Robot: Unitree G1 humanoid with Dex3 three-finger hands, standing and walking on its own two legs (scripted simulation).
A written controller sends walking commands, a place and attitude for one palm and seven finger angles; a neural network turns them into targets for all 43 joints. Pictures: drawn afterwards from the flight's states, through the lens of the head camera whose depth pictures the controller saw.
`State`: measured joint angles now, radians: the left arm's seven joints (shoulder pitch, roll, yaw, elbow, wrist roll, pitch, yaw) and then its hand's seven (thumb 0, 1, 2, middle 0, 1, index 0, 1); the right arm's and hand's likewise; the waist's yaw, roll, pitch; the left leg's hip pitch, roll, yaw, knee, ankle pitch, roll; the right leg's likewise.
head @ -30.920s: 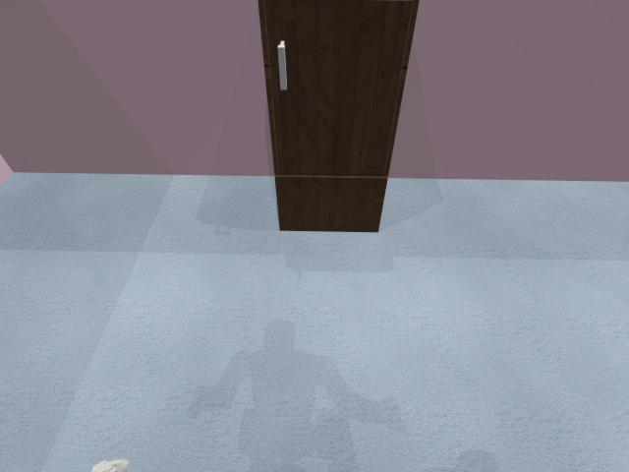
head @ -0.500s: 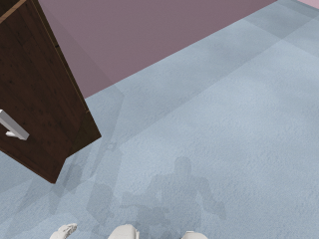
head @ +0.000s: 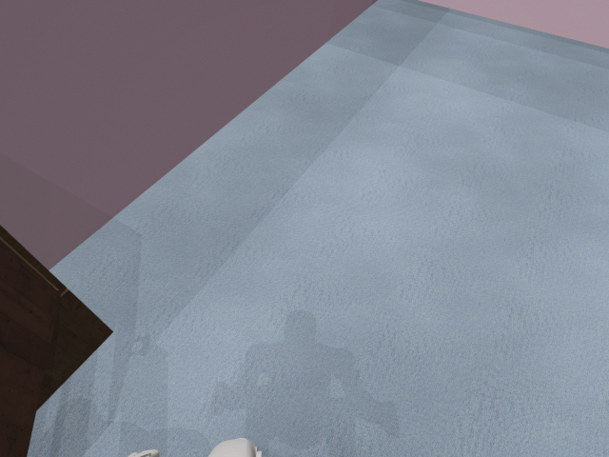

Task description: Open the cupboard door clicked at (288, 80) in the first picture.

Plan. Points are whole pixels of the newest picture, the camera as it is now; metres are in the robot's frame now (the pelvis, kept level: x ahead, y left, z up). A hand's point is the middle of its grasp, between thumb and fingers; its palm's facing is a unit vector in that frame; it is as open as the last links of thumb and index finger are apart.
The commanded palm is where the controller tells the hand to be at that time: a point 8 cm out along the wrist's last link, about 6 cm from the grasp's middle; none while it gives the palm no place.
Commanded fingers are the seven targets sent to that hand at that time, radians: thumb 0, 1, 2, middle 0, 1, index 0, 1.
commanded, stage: walk to a spot facing it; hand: left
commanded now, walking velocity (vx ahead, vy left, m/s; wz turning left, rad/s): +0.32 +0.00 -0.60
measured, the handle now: out of the picture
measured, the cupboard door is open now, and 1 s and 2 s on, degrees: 44 44 44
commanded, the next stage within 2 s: turn to face it in 1.32 s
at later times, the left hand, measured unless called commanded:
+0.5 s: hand (268, 314) +0.36 +0.09 -0.15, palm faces -0.31 -0.93 -0.21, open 7.4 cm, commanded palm none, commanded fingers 0.00 0.90 0.90 -0.20 -0.30 -0.20 -0.30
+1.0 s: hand (308, 250) +0.51 +0.02 -0.16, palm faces -0.42 -0.89 -0.17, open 7.4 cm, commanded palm none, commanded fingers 0.00 0.90 0.90 -0.20 -0.30 -0.20 -0.30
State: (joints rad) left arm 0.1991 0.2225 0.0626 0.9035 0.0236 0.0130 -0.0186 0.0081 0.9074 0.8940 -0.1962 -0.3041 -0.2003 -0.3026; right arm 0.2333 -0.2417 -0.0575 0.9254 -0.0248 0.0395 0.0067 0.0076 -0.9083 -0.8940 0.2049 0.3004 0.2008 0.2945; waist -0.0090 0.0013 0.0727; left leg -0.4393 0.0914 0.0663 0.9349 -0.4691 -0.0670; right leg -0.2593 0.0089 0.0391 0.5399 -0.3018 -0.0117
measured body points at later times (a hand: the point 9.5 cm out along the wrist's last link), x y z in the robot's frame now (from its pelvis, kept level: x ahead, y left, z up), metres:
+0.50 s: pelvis +0.15 -0.05 -0.02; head +0.19 -0.07 +0.43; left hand +0.38 +0.13 -0.14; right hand +0.01 -0.27 -0.16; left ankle +0.09 +0.12 -0.68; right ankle +0.18 -0.17 -0.73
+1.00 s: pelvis +0.36 -0.12 +0.01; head +0.39 -0.13 +0.46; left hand +0.53 +0.07 -0.14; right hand +0.25 -0.33 -0.14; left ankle +0.39 +0.02 -0.73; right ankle +0.35 -0.26 -0.70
